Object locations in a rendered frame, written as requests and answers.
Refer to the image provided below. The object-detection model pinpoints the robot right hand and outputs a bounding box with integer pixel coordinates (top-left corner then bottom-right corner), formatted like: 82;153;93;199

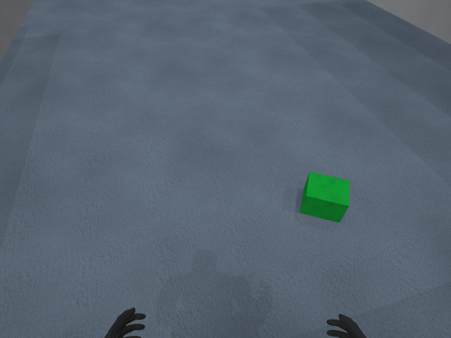
327;314;366;338

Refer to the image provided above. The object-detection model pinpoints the carton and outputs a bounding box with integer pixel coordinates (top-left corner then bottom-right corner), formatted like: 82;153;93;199
300;172;350;223

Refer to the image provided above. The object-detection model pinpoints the robot left hand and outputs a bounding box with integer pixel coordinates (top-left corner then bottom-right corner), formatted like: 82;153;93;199
105;308;146;338

